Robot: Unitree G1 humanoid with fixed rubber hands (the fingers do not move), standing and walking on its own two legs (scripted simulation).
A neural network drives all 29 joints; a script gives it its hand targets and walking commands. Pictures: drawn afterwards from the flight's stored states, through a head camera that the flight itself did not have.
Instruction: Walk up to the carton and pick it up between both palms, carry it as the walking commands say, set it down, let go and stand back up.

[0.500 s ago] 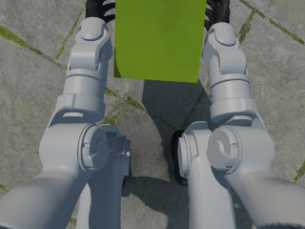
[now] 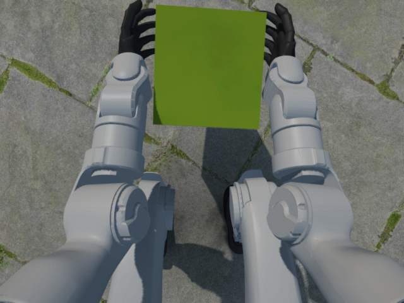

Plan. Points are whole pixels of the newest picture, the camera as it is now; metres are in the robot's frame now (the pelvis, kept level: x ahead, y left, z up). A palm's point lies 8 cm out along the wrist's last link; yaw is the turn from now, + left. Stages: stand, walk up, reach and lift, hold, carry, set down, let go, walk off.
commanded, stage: reach and lift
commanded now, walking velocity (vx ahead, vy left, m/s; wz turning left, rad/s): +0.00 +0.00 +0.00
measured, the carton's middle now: (204, 83) +0.49 -0.01 -0.16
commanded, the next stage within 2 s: none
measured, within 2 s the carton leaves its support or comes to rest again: neither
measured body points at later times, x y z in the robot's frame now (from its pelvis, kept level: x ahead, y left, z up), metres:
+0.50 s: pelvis +0.00 +0.00 +0.05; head +0.27 +0.00 +0.41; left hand +0.51 +0.10 -0.02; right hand +0.50 -0.14 -0.02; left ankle +0.10 +0.12 -0.40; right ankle +0.11 -0.13 -0.40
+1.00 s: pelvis +0.01 +0.00 +0.11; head +0.24 +0.00 +0.49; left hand +0.49 +0.10 +0.05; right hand +0.48 -0.14 +0.05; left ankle +0.10 +0.12 -0.40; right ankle +0.11 -0.13 -0.40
